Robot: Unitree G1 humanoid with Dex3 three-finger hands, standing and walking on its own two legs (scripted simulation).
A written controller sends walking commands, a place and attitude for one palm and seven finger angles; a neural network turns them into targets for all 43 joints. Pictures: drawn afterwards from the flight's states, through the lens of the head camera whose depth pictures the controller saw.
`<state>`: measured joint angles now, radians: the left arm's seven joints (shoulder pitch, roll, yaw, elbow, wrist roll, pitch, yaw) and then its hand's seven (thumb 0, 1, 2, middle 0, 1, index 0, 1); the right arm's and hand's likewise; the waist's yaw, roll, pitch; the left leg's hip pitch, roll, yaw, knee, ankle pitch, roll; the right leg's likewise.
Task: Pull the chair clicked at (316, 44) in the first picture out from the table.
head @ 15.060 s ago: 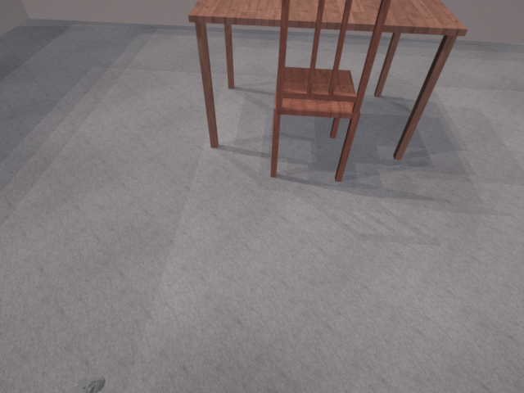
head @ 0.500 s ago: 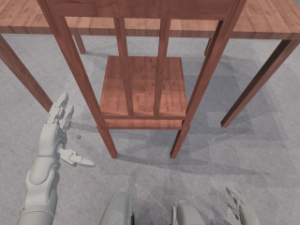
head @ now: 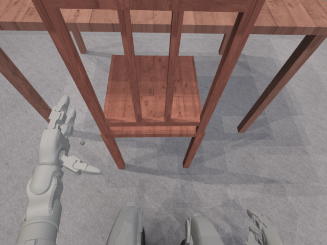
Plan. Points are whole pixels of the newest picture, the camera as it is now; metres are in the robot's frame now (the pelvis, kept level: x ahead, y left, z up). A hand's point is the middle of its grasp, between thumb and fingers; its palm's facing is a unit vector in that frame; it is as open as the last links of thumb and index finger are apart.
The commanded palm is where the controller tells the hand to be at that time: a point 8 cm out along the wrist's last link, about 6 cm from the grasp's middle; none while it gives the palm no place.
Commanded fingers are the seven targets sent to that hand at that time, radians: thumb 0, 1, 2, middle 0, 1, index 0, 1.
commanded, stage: aim the fingers beside a spindle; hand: left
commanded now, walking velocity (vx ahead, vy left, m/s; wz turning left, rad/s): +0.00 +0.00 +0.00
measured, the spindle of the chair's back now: (133, 81) +0.50 +0.10 +0.06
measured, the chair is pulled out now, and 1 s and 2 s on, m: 0.00 0.00 0.00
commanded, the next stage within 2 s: push the fingers through the gap in 0.32 s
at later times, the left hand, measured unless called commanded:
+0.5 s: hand (82, 142) +0.35 +0.21 +0.02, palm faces +0.04 -1.00 -0.06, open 16.9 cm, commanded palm +0.33 +0.25 +0.02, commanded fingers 0.00 -0.50 0.30 -0.06 -0.08 -0.06 -0.08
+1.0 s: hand (85, 123) +0.40 +0.21 +0.02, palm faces +0.05 -1.00 -0.06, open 16.9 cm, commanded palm +0.38 +0.25 +0.02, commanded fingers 0.00 -0.50 0.30 -0.06 -0.08 -0.06 -0.08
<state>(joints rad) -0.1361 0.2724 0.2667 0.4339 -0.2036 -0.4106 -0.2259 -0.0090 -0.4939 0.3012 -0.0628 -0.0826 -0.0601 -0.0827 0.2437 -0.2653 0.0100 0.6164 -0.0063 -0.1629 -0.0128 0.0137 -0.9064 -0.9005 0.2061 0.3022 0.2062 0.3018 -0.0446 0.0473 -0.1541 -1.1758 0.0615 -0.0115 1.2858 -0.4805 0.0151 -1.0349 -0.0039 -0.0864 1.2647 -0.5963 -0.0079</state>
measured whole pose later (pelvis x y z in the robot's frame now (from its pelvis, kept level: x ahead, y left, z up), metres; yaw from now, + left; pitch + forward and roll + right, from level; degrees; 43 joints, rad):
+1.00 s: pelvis +0.00 +0.00 -0.01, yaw -1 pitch +23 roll -4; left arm -0.36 0.32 0.32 0.64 -0.17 -0.43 -0.22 -0.01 -0.49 0.30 -0.06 -0.08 -0.06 -0.08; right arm 0.26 -0.27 0.01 0.65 -0.01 -0.12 0.00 0.01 -0.91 -0.90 0.21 0.30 0.21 0.30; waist -0.07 0.05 -0.15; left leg -1.22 0.07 -0.02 1.31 -0.49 0.02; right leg -1.08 0.00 -0.09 1.28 -0.60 -0.01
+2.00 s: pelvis +0.00 +0.00 -0.01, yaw -2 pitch +25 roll -4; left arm -0.61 0.39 0.39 0.90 -0.11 -0.47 -0.20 -0.01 -0.49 0.30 -0.06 -0.08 -0.06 -0.08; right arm 0.29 -0.27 0.02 0.67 -0.03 -0.04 0.03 0.01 -0.91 -0.90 0.21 0.30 0.21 0.30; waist -0.11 0.05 -0.16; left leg -1.29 0.08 -0.02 1.33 -0.49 0.02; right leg -1.14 0.02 -0.08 1.30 -0.59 -0.01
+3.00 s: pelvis +0.01 +0.01 +0.00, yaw -2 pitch +25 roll -4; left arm -0.58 0.38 0.38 0.87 -0.12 -0.47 -0.18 0.01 0.62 0.78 -0.42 -1.35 -0.39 -1.39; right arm 0.29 -0.26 0.01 0.66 -0.03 -0.03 0.04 0.01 -0.91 -0.90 0.21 0.30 0.21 0.30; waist -0.12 0.04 -0.16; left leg -1.25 0.08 0.00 1.31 -0.50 0.02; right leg -1.11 0.02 -0.07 1.26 -0.60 0.00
